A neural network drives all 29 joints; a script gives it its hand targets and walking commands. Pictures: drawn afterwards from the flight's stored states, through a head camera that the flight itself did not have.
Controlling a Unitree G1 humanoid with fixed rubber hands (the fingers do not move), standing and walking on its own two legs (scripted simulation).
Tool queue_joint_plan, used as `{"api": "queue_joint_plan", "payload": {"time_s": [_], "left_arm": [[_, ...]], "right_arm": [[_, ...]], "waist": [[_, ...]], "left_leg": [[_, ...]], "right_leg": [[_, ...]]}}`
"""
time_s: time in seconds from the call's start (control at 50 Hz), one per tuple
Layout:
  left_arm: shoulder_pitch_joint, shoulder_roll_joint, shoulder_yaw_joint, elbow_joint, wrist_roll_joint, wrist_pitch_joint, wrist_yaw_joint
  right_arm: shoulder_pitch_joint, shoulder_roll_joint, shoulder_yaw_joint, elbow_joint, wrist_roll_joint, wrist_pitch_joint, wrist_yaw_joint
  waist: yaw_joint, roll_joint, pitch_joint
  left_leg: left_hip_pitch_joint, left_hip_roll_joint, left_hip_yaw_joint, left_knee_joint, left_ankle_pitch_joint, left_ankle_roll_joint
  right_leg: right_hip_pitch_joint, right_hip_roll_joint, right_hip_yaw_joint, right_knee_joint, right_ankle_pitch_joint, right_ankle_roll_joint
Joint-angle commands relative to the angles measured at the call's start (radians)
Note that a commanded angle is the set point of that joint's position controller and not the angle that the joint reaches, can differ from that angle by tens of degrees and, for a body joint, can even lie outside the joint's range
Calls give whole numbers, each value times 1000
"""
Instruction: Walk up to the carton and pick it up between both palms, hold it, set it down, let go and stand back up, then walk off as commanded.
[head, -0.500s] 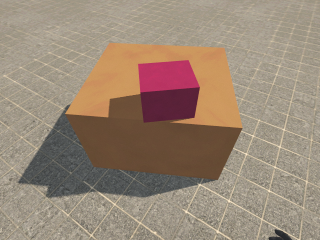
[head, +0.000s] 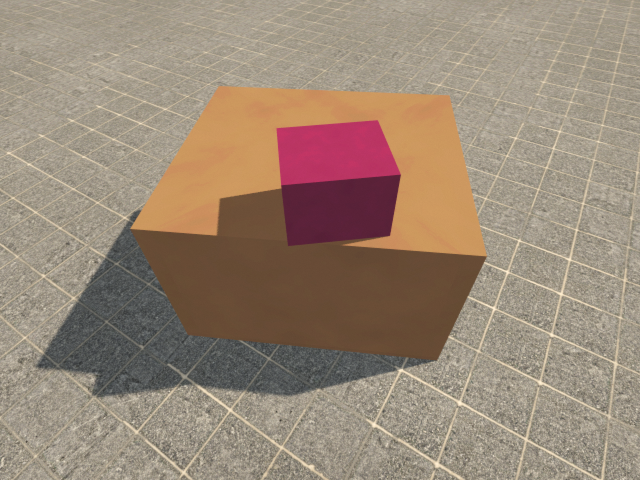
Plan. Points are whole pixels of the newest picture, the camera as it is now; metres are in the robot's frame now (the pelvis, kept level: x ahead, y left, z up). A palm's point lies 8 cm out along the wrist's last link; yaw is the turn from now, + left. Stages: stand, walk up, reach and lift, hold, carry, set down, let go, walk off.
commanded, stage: walk up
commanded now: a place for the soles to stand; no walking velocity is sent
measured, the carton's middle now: (333, 182) +0.79 +0.00 -0.13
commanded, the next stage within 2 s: none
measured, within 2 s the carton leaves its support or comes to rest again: neither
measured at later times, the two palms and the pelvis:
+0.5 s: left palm (115, 395) +0.27 +0.34 -0.11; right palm out of the picture +0.10 -0.29 -0.11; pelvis +0.15 +0.03 -0.01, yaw -4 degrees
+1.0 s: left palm (136, 324) +0.40 +0.36 -0.13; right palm (509, 324) +0.39 -0.28 -0.10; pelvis +0.34 +0.04 -0.02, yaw -5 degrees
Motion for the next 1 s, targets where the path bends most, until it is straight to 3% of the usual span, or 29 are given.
{"api": "queue_joint_plan", "payload": {"time_s": [0.0, 0.04, 0.06, 0.08, 0.1, 0.12, 0.16, 0.22, 0.34, 0.42, 0.46, 0.48, 0.5, 0.52, 0.54, 0.56, 0.58, 0.62, 0.66, 0.72, 0.78, 0.8, 0.84, 0.86, 0.88, 0.9, 0.92, 0.94, 0.98], "left_arm": [[-94, 303, 71, -112, 4, -5, 10], [-175, 280, 62, -147, 3, 8, 7], [-171, 221, 46, -161, 2, 16, 8], [-121, 127, 14, -179, -13, 17, 11], [-111, 135, 13, -193, -21, 21, 17], [-89, 213, 25, -173, -24, 19, 20], [44, 279, 50, -103, -29, 13, 9], [66, 252, 52, -76, -25, 13, -7], [-63, 197, 37, -171, -23, 4, -21], [-95, 177, 36, -215, -24, -6, -23], [-44, 173, 43, -214, -30, -9, -15], [39, 180, 49, -197, -32, -15, -7], [152, 221, 63, -172, -28, -23, 2], [270, 301, 88, -171, -27, -28, 11], [304, 354, 100, -182, -45, -29, 19], [235, 333, 89, -201, -58, -28, 23], [183, 297, 79, -216, -68, -25, 27], [136, 253, 64, -231, -57, -34, 34], [110, 243, 61, -261, -50, -45, 28], [109, 257, 65, -303, -38, -53, 17], [124, 274, 64, -319, -28, -49, 4], [118, 271, 57, -317, -28, -45, 5], [104, 253, 39, -318, -30, -31, 11], [114, 220, 22, -318, -30, -24, 18], [116, 188, 4, -325, -36, -21, 25], [143, 144, -13, -337, -44, -21, 32], [198, 160, -9, -323, -47, -9, 45], [207, 238, 14, -282, -38, 1, 60], [187, 224, 14, -268, -39, 8, 60]], "right_arm": [[52, -170, -57, -109, 15, -30, 18], [242, -159, -75, -62, 17, -32, 14], [337, -188, -94, -35, 7, -37, 3], [379, -285, -115, -45, -16, -45, -17], [208, -309, -106, -125, -19, -57, -31], [88, -353, -104, -169, 4, -65, -36], [4, -291, -81, -193, 11, -72, -35], [70, -239, -64, -198, 13, -83, -30], [164, -238, -63, -206, 20, -84, -31], [208, -246, -60, -229, 15, -80, -34], [211, -246, -58, -241, 18, -77, -39], [200, -236, -54, -251, 25, -74, -40], [228, -194, -40, -257, 29, -71, -38], [281, -142, -24, -283, 35, -71, -38], [289, -167, -27, -287, 42, -63, -43], [231, -224, -37, -264, 38, -57, -51], [223, -203, -29, -263, 49, -56, -48], [228, -152, -26, -270, 48, -55, -33], [276, -145, -36, -264, 30, -51, -14], [208, -150, -48, -302, 19, -48, 5], [123, -138, -49, -328, 23, -61, 13], [109, -132, -46, -323, 21, -65, 10], [155, -124, -43, -292, 15, -73, -3], [197, -148, -48, -270, 9, -76, -13], [237, -179, -55, -262, 7, -80, -26], [269, -249, -68, -273, 1, -84, -37], [260, -317, -77, -298, 18, -83, -39], [213, -317, -76, -298, 35, -78, -39], [173, -266, -61, -306, 34, -72, -50]], "waist": [[-50, -214, -31], [-154, -160, -28], [-194, 1, -15], [-207, 329, 30], [-115, 217, 121], [-77, 106, 153], [0, 127, 124], [-30, 128, 106], [-73, 112, 106], [-78, 107, 66], [-51, 89, 34], [-5, 36, -18], [37, -43, -103], [66, -208, -216], [85, -284, -209], [76, -104, -130], [48, -44, -39], [-2, -85, 62], [-28, -146, 32], [-6, -161, 28], [27, -168, 20], [27, -156, 18], [-10, -106, -29], [-29, -50, -63], [-59, -7, -84], [-72, 182, -101], [-50, 237, -97], [-50, 167, -75], [-29, 127, -33]], "left_leg": [[20, 37, 16, -3, 26, -11], [296, -6, 86, -152, 159, -16], [417, -24, 39, -234, 121, -29], [378, 158, -313, -503, -275, -9], [174, 337, -618, -611, -414, 35], [62, 387, -642, -658, -491, 90], [77, 284, -415, -603, -373, 106], [124, 219, -228, -580, -100, 102], [235, 213, -95, -532, 162, 110], [267, 217, -48, -402, 523, 105], [272, 214, -41, -302, 683, 106], [255, 183, -1, -152, 767, 99], [174, 127, 47, 51, 728, 76], [-58, 43, 86, 310, 444, 33], [-272, -85, 24, 463, -51, 14], [-252, -10, -98, 542, -81, 19], [-243, -7, -141, 521, -25, 28], [-213, 21, -123, 412, 69, 19], [-150, 24, -43, 331, 148, -6], [-167, 56, 20, 126, 172, -37], [-115, 57, 44, -48, 264, -32], [-76, 41, 55, -71, 313, -32], [83, 1, 77, -133, 381, -31], [166, -17, 60, -133, 343, -12], [243, 17, 18, -170, 304, 16], [275, 201, -238, -283, 349, 69], [232, 402, -557, -391, 305, 202], [166, 408, -577, -384, 282, 282], [128, 315, -362, -317, 449, 238]], "right_leg": [[-90, -212, 226, -238, -408, -153], [-333, -128, 114, -75, -472, -106], [-466, -45, 76, 174, -466, -82], [-590, 123, 33, 543, -461, -42], [-607, 122, 185, 686, -300, -11], [-561, 54, 247, 680, -226, -11], [-476, 7, 197, 623, -148, 20], [-400, 6, 122, 511, -54, 53], [-375, -12, 52, 295, 23, 36], [-250, 9, -28, 169, -7, 4], [-148, 35, -44, 121, -3, -16], [-14, 50, -59, 35, 42, -35], [183, 37, -35, 10, 71, -58], [430, -179, 289, -4, 26, -125], [478, -383, 654, -94, 22, -263], [305, -416, 657, -110, -11, -283], [197, -357, 473, -99, 71, -244], [42, -244, 268, -93, 221, -176], [-9, -165, 140, -103, 264, -163], [-42, -161, 106, -130, 99, -192], [-78, -163, 114, -114, -56, -192], [-104, -163, 115, -84, -48, -187], [-171, -145, 97, 48, -7, -162], [-201, -119, 88, 146, -11, -134], [-245, -90, 64, 241, -33, -96], [-318, -4, -5, 440, -141, -37], [-366, 82, -6, 597, -422, -2], [-342, 25, 54, 688, -455, -8], [-337, -3, 68, 666, -409, -6]]}}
